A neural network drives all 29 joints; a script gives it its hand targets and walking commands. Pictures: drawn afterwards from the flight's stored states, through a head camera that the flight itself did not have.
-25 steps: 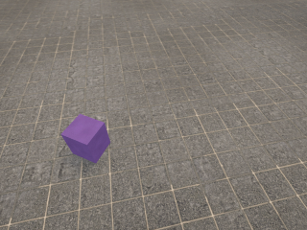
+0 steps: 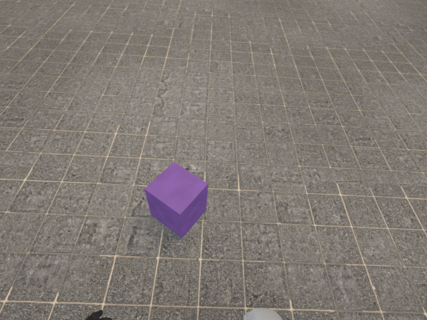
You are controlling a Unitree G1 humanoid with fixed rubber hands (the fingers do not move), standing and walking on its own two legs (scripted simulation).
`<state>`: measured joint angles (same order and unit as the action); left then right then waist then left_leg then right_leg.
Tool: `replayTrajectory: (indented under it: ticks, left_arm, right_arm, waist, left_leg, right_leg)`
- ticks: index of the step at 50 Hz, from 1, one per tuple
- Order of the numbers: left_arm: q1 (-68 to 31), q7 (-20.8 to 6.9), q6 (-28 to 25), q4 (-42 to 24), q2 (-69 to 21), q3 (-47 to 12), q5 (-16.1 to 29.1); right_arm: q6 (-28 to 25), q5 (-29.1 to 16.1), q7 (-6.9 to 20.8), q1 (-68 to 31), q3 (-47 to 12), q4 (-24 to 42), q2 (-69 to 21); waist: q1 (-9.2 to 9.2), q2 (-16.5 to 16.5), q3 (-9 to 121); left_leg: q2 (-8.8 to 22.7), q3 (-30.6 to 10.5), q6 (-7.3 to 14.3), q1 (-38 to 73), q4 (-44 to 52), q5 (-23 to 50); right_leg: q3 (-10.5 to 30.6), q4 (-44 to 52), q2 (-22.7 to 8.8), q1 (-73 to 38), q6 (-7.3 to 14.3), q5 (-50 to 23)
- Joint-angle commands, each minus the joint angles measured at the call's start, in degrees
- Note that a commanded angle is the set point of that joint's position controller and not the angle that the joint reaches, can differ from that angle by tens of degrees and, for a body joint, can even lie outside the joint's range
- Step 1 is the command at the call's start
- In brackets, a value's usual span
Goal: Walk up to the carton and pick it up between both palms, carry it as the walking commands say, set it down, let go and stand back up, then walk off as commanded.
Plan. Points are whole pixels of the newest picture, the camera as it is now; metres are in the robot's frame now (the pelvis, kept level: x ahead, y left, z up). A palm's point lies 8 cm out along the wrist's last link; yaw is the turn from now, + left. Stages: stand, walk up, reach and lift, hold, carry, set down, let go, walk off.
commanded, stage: walk up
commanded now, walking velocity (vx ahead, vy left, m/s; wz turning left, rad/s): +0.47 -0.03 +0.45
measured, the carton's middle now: (178, 200) +0.74 +0.10 -0.64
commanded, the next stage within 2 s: none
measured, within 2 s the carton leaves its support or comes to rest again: neither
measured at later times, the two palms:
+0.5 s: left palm (109, 256) +0.29 +0.21 -0.11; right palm (332, 263) +0.26 -0.30 -0.14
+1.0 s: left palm (67, 295) +0.22 +0.30 -0.15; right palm (272, 204) +0.41 -0.17 -0.11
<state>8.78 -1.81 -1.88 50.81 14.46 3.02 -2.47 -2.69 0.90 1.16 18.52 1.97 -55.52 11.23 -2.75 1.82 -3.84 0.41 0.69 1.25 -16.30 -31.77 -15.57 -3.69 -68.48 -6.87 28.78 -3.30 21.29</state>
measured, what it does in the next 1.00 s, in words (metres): walks ahead: right foot, then left foot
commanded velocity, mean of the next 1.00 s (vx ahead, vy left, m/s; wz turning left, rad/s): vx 0.15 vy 0.03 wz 0.18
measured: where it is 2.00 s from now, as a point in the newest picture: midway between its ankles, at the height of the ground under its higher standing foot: outside the picture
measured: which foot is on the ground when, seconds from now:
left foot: down 0.00-0.34, up 0.36-0.82, down 0.84-1.00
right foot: up 0.00-0.32, down 0.34-0.82, up 0.84-1.00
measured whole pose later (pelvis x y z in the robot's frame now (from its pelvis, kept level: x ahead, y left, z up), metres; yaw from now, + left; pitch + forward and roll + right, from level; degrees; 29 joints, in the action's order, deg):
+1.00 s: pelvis +0.25 +0.05 +0.00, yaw +13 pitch -2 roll -3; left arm 12.9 2.0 5.5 52.8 13.4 3.7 -1.4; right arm 1.9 0.9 -0.1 6.5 1.0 -52.6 12.5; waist 1.1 1.4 -7.1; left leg 0.5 3.7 4.2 -19.3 -29.0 -7.5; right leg -1.7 -64.6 -2.3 25.6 -3.2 28.9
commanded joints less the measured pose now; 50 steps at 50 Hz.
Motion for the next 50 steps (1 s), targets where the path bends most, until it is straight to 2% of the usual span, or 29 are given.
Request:
replayTrajectory:
  ticks: [1, 5, 10, 14, 15, 16, 17, 18, 19, 20, 21, 24, 25, 27, 33, 34, 36, 37, 38, 39, 40, 41, 42, 43, 44, 45, 47, 49, 50]
  left_arm:
    - [1.2, 0.6, 0.8, -3.6, 4.0, 1.7, 0.1]
    - [-7.1, -0.2, 1.9, -5.0, 1.8, 1.2, 0.4]
    - [-13.0, -0.7, 1.5, -7.1, 1.3, 0.3, 0.6]
    - [-8.7, 0.2, 0.6, -5.6, 1.3, 0.5, 1.2]
    - [-0.4, 0.8, -0.9, -3.6, 2.0, 0.6, 1.5]
    - [8.2, 1.8, -1.7, -0.4, 5.7, 2.1, 1.2]
    - [15.7, 2.4, -2.2, 1.5, 12.3, 3.6, -0.1]
    - [17.4, 2.5, -2.3, 1.8, 15.0, 3.9, 0.2]
    - [11.3, 2.5, -2.0, 0.7, 13.0, 3.6, 1.6]
    - [7.3, 2.6, -1.4, 0.3, 8.8, 2.7, 1.3]
    - [6.2, 2.9, -1.8, 0.1, 6.1, 2.1, 1.7]
    - [3.1, 2.9, -0.9, -0.1, 3.7, 1.0, 0.9]
    - [2.6, 3.0, -1.2, 0.6, 3.5, 1.3, 0.9]
    - [7.6, 3.1, -0.9, 2.1, 5.4, 2.2, 0.3]
    - [7.2, 2.2, -1.7, 2.5, 2.6, 1.1, 0.0]
    - [10.3, 2.6, -1.2, 3.4, 2.7, 0.8, 0.5]
    - [13.7, 2.9, -0.3, 2.7, 7.6, 2.5, 0.2]
    - [12.8, 3.8, 0.6, 1.9, 9.6, 3.1, 1.0]
    - [11.3, 4.0, 1.5, 1.3, 10.1, 2.9, 1.0]
    - [8.4, 3.7, 1.9, -0.1, 10.6, 3.4, 1.4]
    - [9.7, 3.8, 3.4, -1.3, 5.2, 2.4, 1.0]
    - [12.7, 3.6, 3.9, -2.4, 2.6, 1.7, 1.1]
    - [11.4, 4.5, 5.6, -1.7, 2.3, 1.5, 1.5]
    - [15.3, 4.7, 5.9, 0.2, 0.8, 0.8, 0.3]
    - [11.7, 4.6, 7.0, -0.6, 2.7, 1.0, 1.8]
    - [12.2, 4.5, 7.4, 0.2, 2.3, 1.6, 1.7]
    - [14.7, 4.0, 7.6, 1.4, 2.3, 1.7, 0.9]
    - [12.5, 3.9, 8.8, 3.4, 3.7, 2.2, 0.6]
    - [11.8, 3.2, 8.5, 2.4, 2.8, 2.3, 0.8]
  right_arm:
    - [-1.6, -0.1, -0.8, 2.0, 2.3, 3.9, 10.3]
    - [-2.1, 0.0, -1.8, 8.7, 1.8, 0.4, 8.2]
    - [-1.2, -0.2, -2.3, 8.3, 1.8, 0.3, 9.3]
    - [-0.4, -0.9, -3.1, 11.4, 1.6, -1.9, 7.7]
    - [-0.3, -0.8, -3.0, 9.9, 1.9, -2.9, 7.9]
    - [0.1, -1.8, -3.0, 10.0, 1.8, -2.4, 7.3]
    - [-0.2, -1.7, -2.7, 10.3, 1.1, -1.2, 4.4]
    - [0.4, -1.6, -2.7, 11.2, 2.2, 0.3, 5.6]
    - [1.0, -1.8, -3.0, 14.0, 2.5, 0.0, 6.2]
    - [1.4, -0.8, -2.2, 9.7, 2.5, -1.2, 8.1]
    - [1.9, -0.7, -1.4, 8.7, 3.1, -0.7, 7.4]
    - [3.3, -0.4, -0.1, 7.1, 1.4, 0.0, 2.0]
    - [3.6, -0.1, 0.2, 5.0, 1.7, 1.1, 1.8]
    - [4.5, 0.6, 0.9, 2.6, 1.7, 0.9, 4.1]
    - [4.0, 0.7, 1.0, -6.9, 1.0, 3.1, 2.1]
    - [3.6, 0.6, 0.8, -7.9, 0.5, 2.9, 1.6]
    - [4.5, 0.5, -0.1, -6.6, 0.4, 2.1, 5.9]
    - [5.0, 0.8, 0.7, -5.8, 1.4, 2.1, 9.2]
    - [5.8, 0.3, 0.5, -5.3, 1.6, 2.2, 8.7]
    - [5.5, -0.3, 0.6, -2.2, 1.7, 1.5, 9.2]
    - [5.2, -0.4, 0.6, -3.3, 3.0, 2.8, 12.4]
    - [4.7, 0.2, 0.1, -1.9, 4.4, 3.3, 18.3]
    - [5.0, -0.1, 0.6, -2.8, 4.1, 4.5, 18.6]
    - [3.3, -0.2, -0.9, -1.3, 2.0, 3.4, 12.8]
    - [3.6, 0.0, -0.7, -4.9, 2.0, 4.8, 11.5]
    - [3.6, 0.4, -1.2, -8.1, 1.3, 5.1, 9.3]
    - [4.3, -0.2, -2.3, -11.8, 1.7, 6.4, 11.9]
    - [3.8, -0.2, -2.4, -12.3, 1.3, 6.6, 9.9]
    - [4.8, -0.2, -2.2, -13.4, 0.8, 6.4, 8.6]
  waist:
    - [1.59, -4.9, 1.2]
    - [-1.11, -10.2, -0.4]
    - [-3.11, -11.6, -1.1]
    - [-2.03, -10.2, 1.7]
    - [1.39, -12.0, 5.2]
    - [5.21, -7.0, 10.7]
    - [8.42, 10.5, 16.9]
    - [6.57, 11.9, 20.6]
    - [3.20, 10.8, 20.5]
    - [3.53, 5.2, 14.9]
    - [2.67, 2.8, 11.6]
    - [0.66, 9.3, 7.1]
    - [1.41, 11.8, 5.2]
    - [2.01, 6.4, 4.7]
    - [2.19, 11.8, 2.1]
    - [3.21, 11.8, 1.9]
    - [4.91, 11.6, 4.0]
    - [3.61, 10.5, 0.6]
    - [3.01, 9.1, 4.0]
    - [0.12, 8.1, 6.2]
    - [0.87, -0.9, 7.9]
    - [1.07, -17.9, 9.1]
    - [0.74, -15.4, 9.0]
    - [1.06, -10.4, 13.7]
    - [1.06, -9.2, 7.1]
    - [4.19, -9.1, 3.1]
    - [4.00, -18.4, 8.0]
    - [3.60, -9.5, 7.2]
    - [5.34, -8.4, 5.2]
  left_leg:
    - [14.2, -15.5, 8.0, 8.0, 19.2, 15.3]
    - [14.9, -13.7, 7.1, 14.4, 18.7, 27.6]
    - [12.9, -11.8, 5.0, 14.7, 16.2, 26.3]
    - [9.7, -7.6, 2.0, 16.2, 6.1, 48.4]
    - [6.4, -5.0, 0.0, 13.4, -0.8, 37.8]
    - [2.4, -1.8, -0.9, 3.2, -13.2, 27.7]
    - [-2.9, -1.6, -1.5, -11.3, -27.5, -9.1]
    - [-1.4, -4.3, -1.3, -11.0, -35.3, -20.3]
    - [1.2, -7.1, -0.9, -11.4, -39.6, -17.6]
    - [2.6, -5.8, -1.4, -9.3, -38.1, -15.0]
    - [2.0, -5.3, -2.0, -11.0, -39.1, -12.9]
    - [2.6, -2.5, -2.3, -6.7, -31.4, -7.0]
    - [2.1, -2.1, -2.5, -8.8, -31.8, -4.4]
    - [2.8, -1.7, -2.6, -10.9, -32.0, -4.3]
    - [3.0, -0.2, -2.1, -6.4, -13.1, -2.0]
    - [0.4, 1.1, -2.8, -6.8, -6.6, 0.3]
    - [-1.7, 4.6, -2.9, -3.8, -4.1, 0.2]
    - [-1.3, 5.7, -3.9, -6.4, -6.0, -3.9]
    - [0.7, 3.0, -3.6, -2.4, -4.7, -5.3]
    - [1.1, 1.8, -3.5, 4.1, 5.3, 3.6]
    - [4.8, -1.7, -0.8, 10.8, 9.4, 16.6]
    - [18.8, -16.0, 3.7, 16.2, 13.6, 44.0]
    - [22.0, -15.7, 10.3, 10.3, 11.5, 48.3]
    - [24.4, -17.0, 9.9, 12.1, 11.9, 38.4]
    - [20.4, -11.4, 9.9, 2.4, 13.2, 35.3]
    - [14.8, -10.2, 6.6, 4.1, 10.9, 42.5]
    - [15.8, -7.2, 8.4, 5.2, 10.5, 40.6]
    - [17.4, -10.5, 5.9, -1.9, 16.0, 18.2]
    - [13.4, -7.0, 5.8, -4.7, 18.5, 6.6]
  right_leg:
    - [1.8, 11.4, -0.6, 4.6, -2.2, -8.4]
    - [1.7, 18.4, -1.0, 8.5, -2.0, -16.4]
    - [-0.4, 29.2, 1.5, 4.1, -0.6, -19.6]
    - [-3.2, 37.6, 5.4, -7.9, 1.6, -17.1]
    - [-2.0, 45.0, 4.2, -16.7, 1.7, -22.8]
    - [-0.9, 44.6, -0.4, -32.2, 3.5, -33.6]
    - [15.6, 44.9, -15.5, -46.0, 6.9, -47.8]
    - [22.3, 45.0, -24.7, -42.3, 9.0, -55.6]
    - [23.8, 46.1, -24.6, -37.7, 12.0, -42.2]
    - [18.4, 48.9, -19.5, -29.1, 10.0, -31.6]
    - [17.3, 49.7, -18.0, -25.7, 10.0, -33.0]
    - [4.7, 52.9, -10.6, -17.2, 6.8, -18.0]
    - [5.4, 53.6, -10.2, -16.2, 7.6, -20.3]
    - [7.1, 52.8, -13.9, -18.1, 7.6, -26.7]
    - [0.4, 55.7, -8.1, -13.6, 8.5, -17.3]
    - [-1.3, 52.1, -6.2, -18.1, 8.7, -32.9]
    - [1.6, 43.5, -11.6, -21.7, 8.8, -55.5]
    - [2.9, 42.3, -14.7, -21.4, 9.0, -61.7]
    - [3.5, 42.3, -16.7, -19.6, 9.3, -51.8]
    - [0.7, 37.4, -13.4, -16.9, 6.9, -37.8]
    - [0.4, 31.4, -9.1, -11.2, 2.9, -22.9]
    - [-4.6, 16.2, 0.5, 0.8, 0.1, 9.1]
    - [-2.0, 4.6, 2.7, -1.4, -0.4, 19.9]
    - [3.5, 7.7, 1.2, -1.6, 0.6, 14.3]
    - [2.8, 4.7, 1.6, -4.4, 0.3, 12.2]
    - [4.7, 3.6, 2.5, -1.7, 0.5, 10.7]
    - [4.3, -1.9, 3.4, -4.8, -0.2, 9.0]
    - [5.4, -4.7, 4.7, -7.3, 0.4, 3.4]
    - [3.6, -4.3, 5.6, -8.1, 0.5, 1.7]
